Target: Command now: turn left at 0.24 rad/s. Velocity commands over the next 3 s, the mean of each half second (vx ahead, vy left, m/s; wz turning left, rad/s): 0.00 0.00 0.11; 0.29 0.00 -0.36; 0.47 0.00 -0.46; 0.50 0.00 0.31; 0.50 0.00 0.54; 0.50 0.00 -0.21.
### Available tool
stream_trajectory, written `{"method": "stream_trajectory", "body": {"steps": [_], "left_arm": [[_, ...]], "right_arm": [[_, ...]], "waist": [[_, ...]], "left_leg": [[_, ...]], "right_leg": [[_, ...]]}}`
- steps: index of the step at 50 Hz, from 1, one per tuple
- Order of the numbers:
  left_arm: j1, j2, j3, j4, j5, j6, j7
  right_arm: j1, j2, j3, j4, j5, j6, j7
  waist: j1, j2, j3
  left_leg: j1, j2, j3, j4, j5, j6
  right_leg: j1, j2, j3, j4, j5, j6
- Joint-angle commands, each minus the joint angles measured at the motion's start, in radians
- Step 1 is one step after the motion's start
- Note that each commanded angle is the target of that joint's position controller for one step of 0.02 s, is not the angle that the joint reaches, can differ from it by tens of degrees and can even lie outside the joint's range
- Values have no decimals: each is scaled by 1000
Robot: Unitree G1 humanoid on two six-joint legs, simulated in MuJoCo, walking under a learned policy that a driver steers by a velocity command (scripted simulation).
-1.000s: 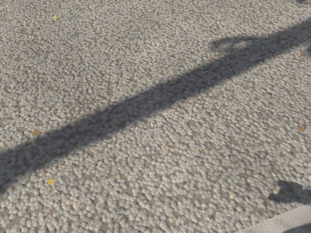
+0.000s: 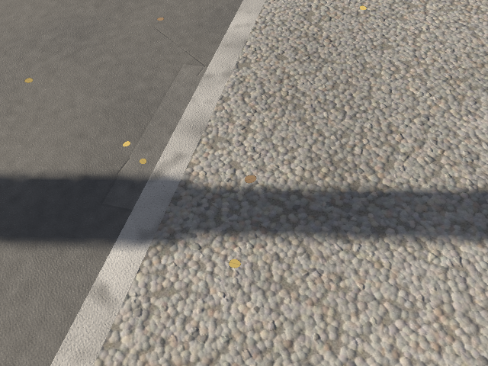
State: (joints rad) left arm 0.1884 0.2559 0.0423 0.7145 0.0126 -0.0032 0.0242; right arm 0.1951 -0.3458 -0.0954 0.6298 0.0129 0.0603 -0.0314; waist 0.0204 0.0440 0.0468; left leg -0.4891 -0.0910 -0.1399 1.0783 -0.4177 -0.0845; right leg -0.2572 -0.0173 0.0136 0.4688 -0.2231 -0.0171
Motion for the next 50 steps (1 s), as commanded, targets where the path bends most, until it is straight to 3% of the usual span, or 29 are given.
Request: {"method": "stream_trajectory", "body": {"steps": [1,2,4,6,7,8,9,10,11,12,15,25,27,29,30,32,34,36,38,40,41,42,43,44,45,46,47,48,50], "left_arm": [[-46,134,28,-60,-2,-6,3],[-41,150,32,-56,-5,-3,1],[-12,180,40,-42,-13,4,-4],[-17,174,35,-31,-29,7,-7],[21,160,30,-14,-35,0,-9],[44,140,20,-10,-17,-15,-15],[69,103,9,-19,10,-36,-26],[17,96,3,-13,19,-40,-24],[-29,117,8,-11,17,-38,-24],[-48,112,8,-6,13,-34,-21],[-26,115,10,11,5,-19,-14],[9,110,13,98,-4,-14,0],[6,106,12,112,-18,-10,3],[-57,111,15,74,-32,-19,2],[-106,124,18,41,-40,-29,-3],[-104,126,28,23,-60,-43,-16],[-74,117,25,32,-54,-50,-31],[-59,90,12,39,-42,-51,-50],[-2,96,12,56,-43,-47,-66],[126,119,29,97,-39,-38,-66],[235,161,55,122,-46,-34,-59],[348,259,85,131,-51,-34,-43],[348,354,84,84,-32,-59,-52],[278,278,67,60,-21,-78,-58],[227,224,51,47,-19,-89,-59],[175,195,41,32,-20,-90,-58],[135,178,33,17,-18,-84,-53],[124,171,28,7,-12,-81,-46],[152,170,29,4,-16,-80,-32]], "right_arm": [[-40,-1,13,-80,-3,-14,2],[-51,12,21,-84,-5,-15,6],[-47,-10,17,-76,2,-16,11],[13,-8,16,-38,1,-19,14],[20,-22,16,-31,-7,-20,13],[30,-66,12,-40,-14,-20,6],[7,-140,-3,-38,-25,-16,-1],[-25,-52,15,-38,-29,-21,9],[-38,-8,28,-40,-35,-28,17],[-34,-7,30,-31,-40,-34,19],[-21,-14,34,-17,-32,-51,18],[-2,6,45,24,-31,-65,13],[36,-25,31,40,-28,-60,5],[83,-96,7,46,-16,-57,-4],[113,-119,-2,54,-9,-65,-9],[135,-88,2,75,-7,-100,-13],[82,-65,3,72,9,-117,-10],[24,-87,-6,62,3,-121,0],[4,-108,-16,59,7,-116,12],[10,-97,-13,64,13,-112,20],[27,-60,0,67,-1,-114,22],[1,11,24,36,-30,-120,23],[-5,67,44,-43,-17,-146,20],[-34,-27,25,-31,37,-169,27],[-70,-75,15,-32,48,-184,33],[-53,-72,13,-10,21,-190,30],[-42,-71,8,6,-10,-190,26],[-39,-70,4,11,-19,-186,32],[-58,-54,4,12,-23,-176,37]], "waist": [[0,-221,-100],[9,-241,-105],[24,-256,-104],[-12,-227,-96],[-13,-198,-93],[0,-118,-134],[52,74,-154],[20,95,-157],[1,59,-125],[-8,48,-108],[-1,53,-44],[0,-17,-36],[-27,12,-45],[-70,118,36],[-94,153,87],[-82,128,118],[-58,77,83],[-42,59,37],[-19,61,-3],[38,17,-40],[86,-46,-78],[129,-291,-84],[79,-437,-156],[77,-237,-99],[61,-169,-22],[30,-97,4],[10,-90,16],[-3,-129,10],[0,-122,-2]], "left_leg": [[25,56,50,-194,-17,-21],[82,71,78,-282,-40,-18],[154,68,121,-418,-23,-11],[272,60,144,-679,176,22],[353,74,113,-778,290,51],[472,158,21,-748,455,84],[485,241,-57,-659,584,149],[376,241,-55,-666,448,189],[345,206,-39,-679,343,173],[322,186,-25,-682,297,152],[263,172,-19,-689,280,133],[265,145,9,-684,268,125],[301,142,5,-721,-11,144],[309,287,-179,-852,-354,239],[298,379,-292,-910,-393,296],[405,465,-359,-942,-298,345],[479,435,-226,-941,-135,307],[413,366,-52,-923,49,263],[318,318,64,-878,88,241],[202,288,141,-730,63,212],[140,251,198,-532,138,180],[-38,167,294,-121,45,91],[-307,6,137,142,-212,57],[-405,88,35,238,-135,89],[-419,135,39,206,-27,128],[-374,175,43,143,62,135],[-313,197,40,50,136,129],[-245,199,45,-4,192,118],[-224,169,77,-91,294,86]], "right_leg": [[164,-183,163,-112,311,-187],[154,-186,159,-109,319,-191],[149,-201,182,-93,351,-202],[119,-189,175,-57,382,-178],[80,-176,170,-51,362,-138],[10,-150,143,-24,274,-72],[-43,-57,43,5,119,-5],[37,-39,9,-17,22,44],[50,-31,4,-12,40,63],[57,-28,-2,-6,61,62],[60,-33,5,-15,83,52],[78,-40,14,-30,113,62],[10,15,-37,44,-66,51],[-195,44,-78,230,-217,32],[-292,1,-28,355,-262,11],[-490,-70,70,517,-322,-26],[-488,-107,68,448,-262,-37],[-316,-100,1,340,-174,-29],[-118,-51,-73,243,-66,-17],[101,29,-151,173,-9,-19],[235,60,-139,148,-46,-44],[337,-109,179,-14,-163,-131],[429,-329,847,-292,-432,-333],[393,-378,880,-364,-592,-347],[320,-351,763,-333,-536,-305],[259,-299,632,-299,-399,-263],[200,-244,516,-292,-267,-232],[162,-200,439,-301,-177,-215],[168,-158,340,-312,13,-213]]}}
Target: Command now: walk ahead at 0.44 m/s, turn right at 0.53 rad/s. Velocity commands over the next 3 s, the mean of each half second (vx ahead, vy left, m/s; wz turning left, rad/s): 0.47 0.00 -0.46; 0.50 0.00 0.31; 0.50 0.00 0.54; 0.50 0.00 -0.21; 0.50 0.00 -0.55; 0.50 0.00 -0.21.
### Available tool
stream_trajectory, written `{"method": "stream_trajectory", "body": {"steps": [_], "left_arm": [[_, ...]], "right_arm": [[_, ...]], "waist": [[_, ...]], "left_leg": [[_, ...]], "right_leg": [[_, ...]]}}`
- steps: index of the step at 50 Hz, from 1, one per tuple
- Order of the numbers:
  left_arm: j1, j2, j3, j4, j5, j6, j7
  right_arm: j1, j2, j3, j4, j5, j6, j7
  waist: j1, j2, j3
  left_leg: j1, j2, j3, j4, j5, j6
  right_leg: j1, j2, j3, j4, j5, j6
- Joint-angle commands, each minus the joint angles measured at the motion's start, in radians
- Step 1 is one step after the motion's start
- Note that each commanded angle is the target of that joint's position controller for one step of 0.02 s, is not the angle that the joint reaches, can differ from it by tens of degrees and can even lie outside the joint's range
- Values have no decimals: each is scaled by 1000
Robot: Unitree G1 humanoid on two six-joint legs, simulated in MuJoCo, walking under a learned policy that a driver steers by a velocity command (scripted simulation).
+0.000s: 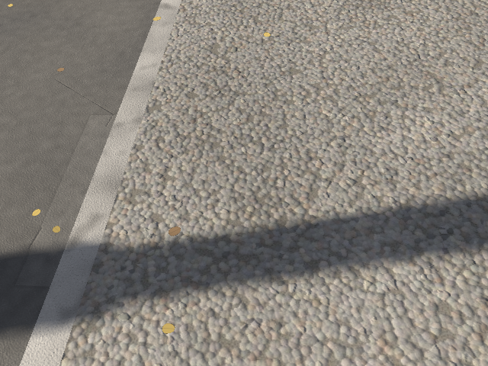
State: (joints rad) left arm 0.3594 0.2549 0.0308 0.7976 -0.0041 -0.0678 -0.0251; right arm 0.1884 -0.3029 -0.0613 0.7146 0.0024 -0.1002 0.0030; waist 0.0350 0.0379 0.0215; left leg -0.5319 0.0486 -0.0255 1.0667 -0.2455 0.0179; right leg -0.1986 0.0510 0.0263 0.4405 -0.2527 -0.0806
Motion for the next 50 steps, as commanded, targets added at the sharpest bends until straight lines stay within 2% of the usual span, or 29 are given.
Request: {"method": "stream_trajectory", "body": {"steps": [1,3,6,11,14,15,16,17,18,19,20,21,22,23,26,28,30,33,35,37,38,39,40,41,42,44,45,47,50], "left_arm": [[0,177,43,-76,-4,-15,25],[32,181,47,-68,-10,-11,39],[75,180,51,-53,-14,-2,52],[123,181,62,-31,-28,17,64],[93,195,76,-41,-23,32,71],[78,195,77,-49,-15,35,67],[55,180,69,-63,-9,37,60],[57,120,46,-87,12,34,54],[264,6,15,-80,-14,23,45],[247,117,29,-43,-38,18,47],[96,177,45,-70,-43,15,44],[2,174,43,-95,-30,9,47],[-60,164,45,-114,-12,1,45],[-65,146,44,-125,-8,-2,39],[-60,81,24,-136,0,-6,30],[-142,58,7,-172,15,-15,25],[-217,53,-2,-188,12,-27,16],[-303,85,5,-211,-1,-37,6],[-327,114,16,-226,-6,-43,4],[-289,139,32,-220,-9,-47,7],[-213,163,47,-199,-6,-47,13],[-90,208,67,-184,5,-48,23],[38,296,89,-173,26,-37,32],[74,276,86,-151,22,-27,21],[21,200,66,-154,11,-26,18],[-91,124,42,-155,10,-28,13],[-128,102,37,-150,16,-31,12],[-153,104,45,-136,18,-44,14],[-139,132,60,-106,14,-56,20]], "right_arm": [[-76,-86,-28,-80,-12,-11,1],[-148,-60,-20,-105,-11,-10,2],[-259,-28,-7,-134,-1,-16,16],[-360,-46,-8,-171,7,-35,40],[-289,-83,-23,-155,9,-43,37],[-192,-113,-38,-131,8,-46,30],[-51,-145,-52,-102,3,-46,21],[124,-194,-59,-86,-17,-41,11],[196,-239,-72,-30,-18,-34,22],[197,-128,-50,-28,3,-32,27],[122,-78,-36,-35,10,-26,22],[65,-76,-31,-34,2,-20,21],[40,-68,-27,-24,-6,-17,21],[37,-62,-21,-14,-17,-19,20],[55,-65,-18,13,7,-22,20],[60,-107,-29,21,20,-16,13],[72,-135,-36,26,24,-6,5],[143,-157,-41,48,33,9,2],[172,-159,-40,57,38,18,-1],[174,-159,-39,59,34,27,-5],[179,-139,-32,58,27,30,-6],[171,-91,-14,45,15,28,-3],[235,1,15,12,9,19,-5],[278,-26,13,-3,36,13,-8],[234,-109,-12,7,51,19,-10],[151,-109,-19,-2,35,35,-10],[142,-96,-23,-5,29,45,-7],[133,-57,-18,-12,29,63,0],[77,-36,-13,-46,21,73,5]], "waist": [[-12,-104,26],[4,-95,37],[39,-131,50],[57,-128,61],[10,-164,32],[-34,-179,-34],[-109,-174,-148],[-168,-83,-324],[-63,303,-464],[-100,203,-392],[-121,91,-221],[-103,-12,-123],[-85,-29,-56],[-54,0,-44],[-22,36,-32],[-34,28,-1],[-56,25,11],[-86,29,5],[-80,38,-1],[-40,47,-15],[0,43,-50],[65,6,-136],[82,-216,-296],[66,-361,-338],[60,-238,-205],[18,-151,-67],[-8,-164,-32],[-30,-160,-9],[-33,-109,11]], "left_leg": [[-189,18,-31,-137,163,-31],[-182,-9,-25,-283,246,-55],[-116,-46,-10,-456,350,-72],[-86,-64,-42,-592,361,-46],[34,-75,-33,-608,252,-10],[162,-93,-1,-613,226,16],[382,-61,-3,-618,264,57],[701,113,-191,-563,190,128],[1039,355,-712,-658,3,309],[973,337,-791,-745,-183,283],[817,290,-602,-764,-153,241],[660,250,-478,-785,-30,217],[544,215,-395,-808,93,213],[478,184,-345,-834,167,214],[405,158,-284,-890,255,252],[353,149,-245,-920,264,259],[299,110,-189,-924,250,230],[301,111,-192,-891,246,195],[335,131,-234,-850,181,167],[337,131,-252,-779,154,134],[313,95,-236,-694,194,110],[232,33,-195,-489,150,73],[-35,-83,-73,-138,-146,8],[-201,-86,-90,80,-355,-4],[-260,-32,-123,175,-276,-3],[-230,28,-91,152,-129,-9],[-196,54,-92,118,-85,-12],[-143,70,-76,95,-24,-22],[-181,76,-83,-4,66,-36]], "right_leg": [[114,-217,298,-284,116,-149],[107,-193,250,-271,216,-135],[73,-167,227,-261,221,-112],[161,-211,314,-183,253,-103],[198,-229,343,-95,440,-79],[206,-207,323,-3,620,-64],[160,-156,282,170,692,-34],[-12,-94,251,442,460,-9],[-391,69,184,788,-315,62],[-490,2,212,901,-299,65],[-521,-35,181,904,-211,66],[-495,-74,143,868,-142,65],[-478,-98,129,813,-106,64],[-437,-123,118,775,-87,60],[-411,-148,67,618,-99,75],[-402,-153,40,460,-45,97],[-329,-128,21,296,103,106],[-242,-83,20,163,255,118],[-198,-76,38,101,254,106],[-94,-73,31,48,221,81],[26,-70,19,26,187,60],[211,-161,91,24,154,16],[528,-402,398,1,48,-90],[542,-491,707,-122,-162,-165],[434,-453,622,-152,-245,-139],[232,-369,371,-189,-66,-103],[162,-338,287,-219,17,-95],[86,-314,171,-267,139,-97],[96,-321,63,-297,273,-115]]}}
Over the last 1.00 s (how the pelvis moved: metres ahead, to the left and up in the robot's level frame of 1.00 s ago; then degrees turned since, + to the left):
0.12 -0.07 0.00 -12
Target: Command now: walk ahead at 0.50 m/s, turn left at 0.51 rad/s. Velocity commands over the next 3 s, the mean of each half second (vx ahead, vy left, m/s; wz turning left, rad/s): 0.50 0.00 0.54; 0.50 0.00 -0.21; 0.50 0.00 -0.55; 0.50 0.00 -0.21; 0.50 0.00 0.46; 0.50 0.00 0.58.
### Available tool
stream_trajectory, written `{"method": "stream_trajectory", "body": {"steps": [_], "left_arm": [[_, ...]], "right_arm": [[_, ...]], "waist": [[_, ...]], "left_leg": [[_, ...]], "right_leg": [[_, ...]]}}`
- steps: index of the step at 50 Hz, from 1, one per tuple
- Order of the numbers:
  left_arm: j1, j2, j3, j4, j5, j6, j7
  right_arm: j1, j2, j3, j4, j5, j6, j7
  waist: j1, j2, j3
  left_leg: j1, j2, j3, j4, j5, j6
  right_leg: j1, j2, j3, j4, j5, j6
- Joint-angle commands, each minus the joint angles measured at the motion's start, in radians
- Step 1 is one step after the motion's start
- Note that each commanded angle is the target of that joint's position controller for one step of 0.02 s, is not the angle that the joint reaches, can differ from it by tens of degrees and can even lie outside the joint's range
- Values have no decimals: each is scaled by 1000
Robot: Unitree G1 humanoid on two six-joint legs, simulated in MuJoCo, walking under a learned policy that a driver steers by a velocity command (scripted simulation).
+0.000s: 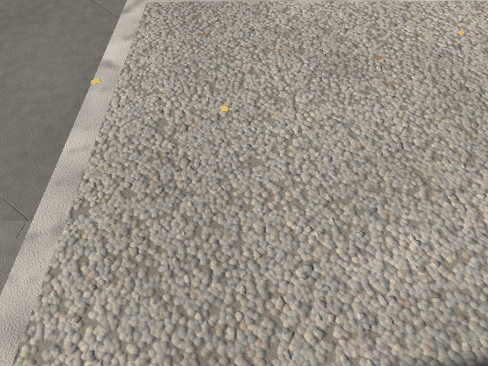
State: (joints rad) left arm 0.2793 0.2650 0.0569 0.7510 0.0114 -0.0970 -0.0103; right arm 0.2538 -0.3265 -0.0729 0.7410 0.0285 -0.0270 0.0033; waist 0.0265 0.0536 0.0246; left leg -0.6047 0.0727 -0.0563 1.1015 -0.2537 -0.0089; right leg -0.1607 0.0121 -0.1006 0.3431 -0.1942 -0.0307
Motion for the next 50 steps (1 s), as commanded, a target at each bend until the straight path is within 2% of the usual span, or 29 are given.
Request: {"method": "stream_trajectory", "body": {"steps": [1,5,10,12,13,14,15,16,17,18,19,20,22,24,26,29,32,36,39,40,41,42,43,44,45,46,47,48,50], "left_arm": [[-51,131,37,-50,-2,-26,7],[-23,174,50,-23,-10,-13,18],[37,217,66,17,-34,15,19],[34,249,74,17,-40,30,25],[29,260,77,15,-44,39,28],[23,246,69,9,-45,43,33],[53,187,45,-12,-13,37,34],[130,66,4,-72,10,8,21],[2,165,20,-82,-28,-23,9],[-73,193,27,-112,-56,-39,4],[-75,179,22,-105,-40,-46,12],[-68,181,27,-95,-13,-45,19],[-27,175,31,-85,-2,-23,16],[-11,142,21,-70,2,-4,13],[-66,112,9,-82,-1,4,11],[-161,89,-5,-94,-14,-1,-1],[-244,87,-11,-117,-31,-7,-17],[-298,97,-9,-153,-35,-8,-44],[-225,119,2,-155,-28,-4,-56],[-136,148,19,-136,-24,0,-52],[1,190,43,-107,-23,4,-44],[140,281,68,-95,-23,12,-33],[162,299,68,-87,-33,8,-38],[187,200,46,-87,-39,12,-32],[120,185,40,-101,-30,15,-25],[66,184,38,-116,-24,18,-22],[24,173,34,-128,-19,20,-19],[-2,161,29,-142,-10,20,-16],[-22,157,28,-146,-17,21,-9]], "right_arm": [[-11,-7,2,-82,-7,-1,9],[-140,10,16,-122,-8,-11,37],[-255,-12,13,-187,-5,-9,62],[-215,-45,-4,-195,-9,-4,64],[-123,-79,-24,-177,-8,0,60],[43,-132,-56,-133,-4,5,48],[187,-219,-87,-101,2,18,25],[129,-304,-89,-124,3,4,25],[150,-212,-64,-144,-2,-12,32],[118,-165,-49,-129,-8,-26,34],[61,-143,-41,-131,-6,-32,33],[0,-116,-33,-141,-10,-33,31],[-49,-89,-23,-156,-27,-37,22],[-38,-85,-18,-130,-25,-45,14],[-11,-94,-17,-100,-26,-50,4],[21,-99,-11,-68,-26,-51,-2],[69,-122,-12,-29,-26,-57,0],[102,-130,-17,18,-25,-44,-1],[73,-151,-25,20,-25,-28,-13],[58,-158,-26,14,-28,-20,-18],[43,-151,-20,4,-29,-13,-26],[94,-109,-1,-26,-55,-23,-34],[193,-5,33,-35,-61,-49,-12],[95,-97,19,-37,-29,-77,6],[-10,-122,12,-77,1,-95,16],[-61,-110,17,-90,-10,-106,14],[-70,-108,12,-93,-31,-108,10],[-50,-105,9,-95,-40,-102,8],[-13,-87,11,-87,-47,-85,3]], "waist": [[-19,-116,13],[24,-97,43],[42,-97,71],[-1,-132,14],[-59,-138,-47],[-148,-118,-135],[-190,20,-226],[-61,220,-334],[-149,81,-369],[-144,46,-221],[-96,-32,-142],[-56,-43,-97],[-8,-9,-85],[-1,-15,-76],[-23,-4,-44],[-72,9,-15],[-115,4,24],[-124,-11,58],[-70,16,-5],[-20,24,-72],[55,1,-155],[81,-136,-284],[15,-342,-384],[81,-227,-365],[82,-164,-215],[57,-59,-131],[21,-29,-81],[-12,-55,-74],[-41,-91,-63]], "left_leg": [[-113,51,-50,-98,119,-10],[-63,34,17,-329,279,6],[-55,3,83,-457,188,64],[59,-62,142,-466,84,106],[189,-106,169,-480,55,133],[437,-148,167,-537,108,171],[747,-1,-75,-551,127,234],[999,228,-671,-688,-114,420],[999,255,-753,-803,-192,403],[890,227,-607,-819,-107,360],[745,181,-490,-815,10,329],[621,142,-403,-822,128,307],[499,110,-328,-861,270,308],[438,96,-236,-882,394,310],[418,74,-154,-900,447,287],[417,39,-63,-916,378,231],[472,84,-59,-942,270,221],[663,158,-42,-892,360,208],[731,161,7,-757,736,170],[727,140,34,-631,920,153],[649,98,81,-432,964,120],[381,39,116,-104,638,72],[-9,-168,40,188,-266,12],[-123,-122,-83,260,-282,27],[-182,-75,-72,234,-191,39],[-164,-40,-56,166,-131,42],[-119,-14,-52,85,-90,31],[-59,2,-55,45,-68,20],[-23,10,-36,-35,-58,-15]], "right_leg": [[69,-279,155,-204,236,-164],[91,-266,28,-213,257,-140],[223,-304,-43,-145,380,-106],[257,-301,-80,-8,716,-85],[244,-287,-102,138,853,-70],[144,-250,-130,353,837,-38],[-129,-199,-128,675,407,10],[-528,11,24,982,-416,62],[-627,-15,200,1050,-395,46],[-685,-52,189,1010,-288,27],[-640,-94,186,928,-204,22],[-572,-121,186,847,-154,32],[-473,-142,186,786,-100,53],[-450,-142,156,718,-47,81],[-470,-146,139,605,76,97],[-436,-128,118,393,296,80],[-435,-106,111,277,387,51],[-542,-81,128,212,252,-4],[-435,-20,77,203,109,-53],[-307,22,41,203,85,-76],[-98,42,44,173,140,-109],[236,-146,315,207,220,-201],[535,-334,830,74,-7,-365],[551,-320,872,-12,-161,-325],[428,-296,743,-38,-133,-288],[288,-261,655,-55,-35,-271],[176,-232,592,-72,80,-265],[107,-204,551,-92,162,-265],[28,-178,491,-117,246,-273]]}}
Over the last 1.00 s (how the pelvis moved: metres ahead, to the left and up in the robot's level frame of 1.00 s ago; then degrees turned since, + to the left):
0.55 -0.10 0.00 -1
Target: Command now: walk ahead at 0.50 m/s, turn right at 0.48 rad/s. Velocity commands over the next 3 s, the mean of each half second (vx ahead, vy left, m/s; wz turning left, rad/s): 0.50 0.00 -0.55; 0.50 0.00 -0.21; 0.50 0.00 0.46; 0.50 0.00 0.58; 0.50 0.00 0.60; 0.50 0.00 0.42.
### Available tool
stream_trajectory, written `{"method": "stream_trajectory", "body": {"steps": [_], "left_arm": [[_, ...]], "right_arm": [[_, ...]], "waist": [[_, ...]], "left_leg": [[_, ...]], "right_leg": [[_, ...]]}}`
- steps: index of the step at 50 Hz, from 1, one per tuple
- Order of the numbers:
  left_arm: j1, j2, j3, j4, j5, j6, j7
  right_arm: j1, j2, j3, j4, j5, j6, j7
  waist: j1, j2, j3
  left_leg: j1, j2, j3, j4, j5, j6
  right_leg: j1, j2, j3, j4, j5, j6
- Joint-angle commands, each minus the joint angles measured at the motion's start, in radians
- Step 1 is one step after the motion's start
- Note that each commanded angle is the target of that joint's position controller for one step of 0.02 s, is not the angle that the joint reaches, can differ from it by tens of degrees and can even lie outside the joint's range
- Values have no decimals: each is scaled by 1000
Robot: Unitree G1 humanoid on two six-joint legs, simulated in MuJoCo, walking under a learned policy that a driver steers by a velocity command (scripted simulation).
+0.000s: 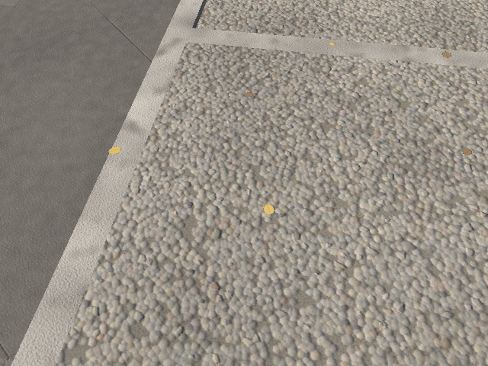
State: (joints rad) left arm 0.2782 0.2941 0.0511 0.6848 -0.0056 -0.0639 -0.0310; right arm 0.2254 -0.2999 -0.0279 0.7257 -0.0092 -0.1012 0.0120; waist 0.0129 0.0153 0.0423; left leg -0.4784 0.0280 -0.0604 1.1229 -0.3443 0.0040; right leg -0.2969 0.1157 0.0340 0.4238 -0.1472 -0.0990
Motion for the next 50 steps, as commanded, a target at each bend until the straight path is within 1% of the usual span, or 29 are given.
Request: {"method": "stream_trajectory", "body": {"steps": [1,3,6,10,13,14,15,16,17,18,19,20,21,23,27,30,33,37,39,40,41,42,43,44,45,46,47,48,50], "left_arm": [[-16,136,36,-75,-3,-13,17],[3,163,45,-63,-7,-9,30],[43,172,50,-41,-15,4,43],[100,168,53,-14,-25,19,48],[85,162,55,-13,-20,30,52],[70,146,51,-18,-18,33,51],[63,104,36,-29,-12,30,47],[92,39,13,-46,9,27,45],[222,21,3,-77,-28,18,44],[194,130,23,-41,-37,20,49],[86,171,37,-53,-28,26,47],[41,156,37,-60,-18,30,48],[10,142,40,-72,-11,29,44],[20,103,37,-78,-23,36,33],[-40,61,25,-111,-17,45,27],[-96,47,17,-121,-16,35,15],[-200,15,1,-146,-13,19,-2],[-286,32,3,-187,-16,11,-20],[-234,68,20,-183,-6,11,-20],[-110,101,40,-150,-2,10,-15],[46,155,67,-103,2,14,-1],[190,272,91,-84,26,19,18],[200,240,79,-84,15,19,21],[148,176,58,-82,14,14,17],[88,143,46,-72,9,8,17],[29,105,35,-61,6,0,12],[-19,72,28,-60,9,-11,9],[-47,64,29,-55,14,-22,8],[-68,62,34,-33,18,-43,8]], "right_arm": [[10,-102,-31,-73,-11,-3,-9],[-56,-79,-21,-92,-13,5,-14],[-172,-51,-10,-112,-8,-2,-9],[-250,-79,-22,-134,12,-16,2],[-210,-117,-43,-125,18,-29,6],[-141,-131,-54,-107,16,-33,2],[-38,-162,-69,-93,4,-37,-6],[111,-217,-83,-81,-3,-34,-14],[160,-272,-99,-40,-5,-17,-5],[116,-166,-78,-66,13,-14,-1],[79,-117,-65,-70,14,-9,-6],[38,-104,-57,-73,5,-5,-5],[15,-85,-52,-63,1,-2,-7],[5,-72,-49,-47,-3,-8,-9],[15,-111,-64,-8,4,-15,-9],[19,-129,-67,15,5,-8,-10],[67,-147,-66,50,16,1,-8],[130,-180,-73,101,40,23,-4],[130,-203,-76,118,48,35,-8],[119,-204,-71,125,52,42,-11],[121,-181,-58,125,47,39,-14],[180,-77,-20,82,17,23,-4],[209,-59,-9,102,24,5,4],[118,-165,-44,83,60,-2,8],[50,-153,-43,57,70,-2,8],[30,-132,-42,59,55,5,2],[50,-124,-49,71,42,20,-3],[91,-102,-47,87,41,36,-4],[114,-61,-43,97,42,60,-9]], "waist": [[-29,-57,-70],[-12,-62,-44],[35,-83,-40],[59,-101,-47],[21,-137,-52],[-18,-140,-75],[-70,-116,-163],[-112,26,-308],[-42,363,-366],[-69,201,-263],[-93,111,-148],[-77,48,-91],[-64,49,-45],[-39,99,-33],[-37,66,-11],[-54,46,-8],[-91,30,19],[-92,41,46],[-35,75,-5],[48,74,-78],[124,62,-174],[131,-137,-359],[117,-221,-513],[132,-130,-367],[99,-125,-219],[59,-93,-133],[22,-115,-92],[-6,-132,-77],[-33,-106,-49]], "left_leg": [[-143,52,-17,-102,48,-48],[-135,38,1,-237,157,-77],[-39,-8,9,-467,376,-86],[15,-41,-24,-604,414,-70],[75,-38,-39,-653,301,-26],[173,-35,-23,-694,299,0],[361,33,-65,-691,281,45],[621,215,-255,-680,221,104],[835,398,-724,-782,-43,256],[758,378,-716,-822,-220,227],[643,332,-538,-829,-160,183],[536,288,-416,-847,-16,165],[467,253,-331,-868,88,163],[393,213,-206,-914,184,157],[388,228,-74,-963,335,193],[407,207,32,-968,424,181],[414,198,97,-973,442,170],[527,250,104,-936,536,160],[561,254,116,-821,832,142],[530,227,141,-676,957,122],[388,183,159,-480,883,89],[0,67,170,-76,395,27],[-150,-50,4,154,-240,7],[-235,4,-68,212,-209,17],[-261,51,-32,171,-129,22],[-236,85,-18,104,-56,15],[-181,112,-25,58,7,7],[-118,120,-28,51,55,-2],[-104,118,-31,36,106,-19]], "right_leg": [[123,-271,325,-204,235,-206],[61,-238,269,-213,249,-188],[9,-182,223,-190,177,-131],[84,-211,317,-126,81,-101],[161,-244,402,-38,85,-78],[151,-222,397,17,110,-59],[102,-173,352,169,113,-28],[-34,-90,245,453,-134,12],[-381,-7,147,729,-474,59],[-473,-94,170,836,-408,77],[-489,-122,141,853,-312,84],[-455,-153,117,835,-243,93],[-443,-178,114,793,-199,97],[-386,-210,89,755,-159,101],[-444,-231,71,647,-74,122],[-423,-227,49,484,72,119],[-357,-198,-2,306,159,98],[-337,-167,-39,179,70,52],[-203,-120,-77,134,-11,14],[-14,-92,-100,78,32,-16],[259,-117,-66,83,93,-45],[696,-413,320,117,100,-172],[761,-558,671,-39,17,-261],[632,-521,540,-73,-28,-205],[483,-471,376,-98,-10,-164],[350,-421,273,-140,23,-135],[256,-385,193,-183,47,-115],[187,-371,146,-226,52,-109],[127,-370,69,-280,120,-116]]}}
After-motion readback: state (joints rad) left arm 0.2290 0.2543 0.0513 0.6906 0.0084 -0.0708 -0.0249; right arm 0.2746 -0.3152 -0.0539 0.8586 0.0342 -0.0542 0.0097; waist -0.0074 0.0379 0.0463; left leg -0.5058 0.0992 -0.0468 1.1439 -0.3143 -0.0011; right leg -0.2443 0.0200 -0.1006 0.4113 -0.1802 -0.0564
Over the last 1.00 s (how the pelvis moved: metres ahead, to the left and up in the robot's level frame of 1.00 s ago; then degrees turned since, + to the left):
0.58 0.09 -0.01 7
